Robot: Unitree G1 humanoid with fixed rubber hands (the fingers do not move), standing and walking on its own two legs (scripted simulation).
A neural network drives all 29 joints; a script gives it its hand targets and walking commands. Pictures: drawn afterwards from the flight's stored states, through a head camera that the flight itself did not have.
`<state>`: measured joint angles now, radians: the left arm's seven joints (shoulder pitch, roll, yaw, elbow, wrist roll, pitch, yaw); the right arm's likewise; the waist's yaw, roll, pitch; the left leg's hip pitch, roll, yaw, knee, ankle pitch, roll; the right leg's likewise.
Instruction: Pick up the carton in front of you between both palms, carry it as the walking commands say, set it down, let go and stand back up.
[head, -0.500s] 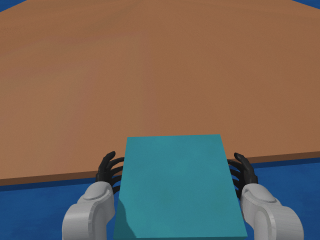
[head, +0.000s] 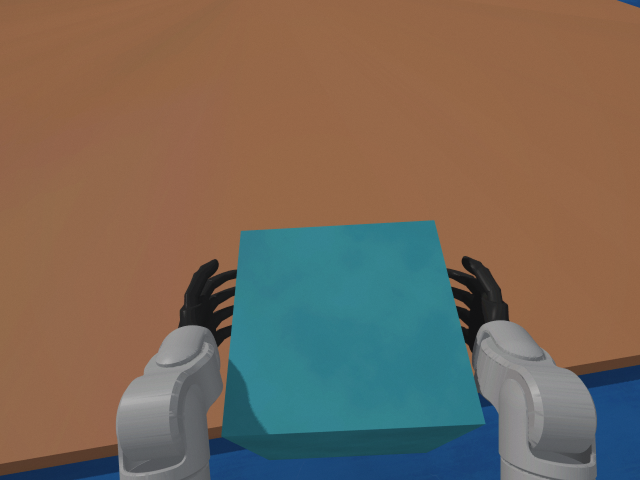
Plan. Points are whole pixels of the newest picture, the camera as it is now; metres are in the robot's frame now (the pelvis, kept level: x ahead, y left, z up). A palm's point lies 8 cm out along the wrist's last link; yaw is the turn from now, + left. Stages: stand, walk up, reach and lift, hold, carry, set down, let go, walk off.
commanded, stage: carry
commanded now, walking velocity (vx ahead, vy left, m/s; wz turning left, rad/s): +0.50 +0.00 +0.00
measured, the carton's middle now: (343, 352) +0.28 +0.00 +0.05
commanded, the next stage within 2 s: none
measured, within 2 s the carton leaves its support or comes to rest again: neither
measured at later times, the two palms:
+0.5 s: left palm (256, 127) +0.68 +0.14 +0.14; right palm (421, 125) +0.68 -0.16 +0.14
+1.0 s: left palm (261, 48) +1.03 +0.17 +0.16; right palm (381, 38) +1.07 -0.13 +0.17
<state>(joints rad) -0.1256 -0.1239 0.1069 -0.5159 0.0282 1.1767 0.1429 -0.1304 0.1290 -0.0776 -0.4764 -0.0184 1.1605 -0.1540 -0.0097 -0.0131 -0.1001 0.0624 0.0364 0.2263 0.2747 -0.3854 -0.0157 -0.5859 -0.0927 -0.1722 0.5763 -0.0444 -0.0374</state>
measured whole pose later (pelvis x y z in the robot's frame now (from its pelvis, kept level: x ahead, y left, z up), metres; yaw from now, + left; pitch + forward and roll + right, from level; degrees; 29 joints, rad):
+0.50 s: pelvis +0.33 -0.01 +0.00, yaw +0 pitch +7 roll +2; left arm -0.58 -0.11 0.28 -0.19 -0.01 1.16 0.18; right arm -0.55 0.11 -0.28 -0.22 0.00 1.17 -0.19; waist 0.03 -0.04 -0.03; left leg -0.53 0.02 0.13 0.74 -0.23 0.08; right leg -0.16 -0.06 -0.17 0.56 -0.43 -0.04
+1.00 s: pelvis +0.70 -0.05 +0.05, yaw +2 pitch +4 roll -1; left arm -0.57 -0.09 0.25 -0.22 -0.04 1.14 0.19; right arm -0.54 0.14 -0.31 -0.27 -0.01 1.14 -0.18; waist 0.14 -0.02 0.09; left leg -0.55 -0.05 -0.07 1.60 -0.38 0.07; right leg -0.54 0.07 -0.18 0.75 -0.30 -0.15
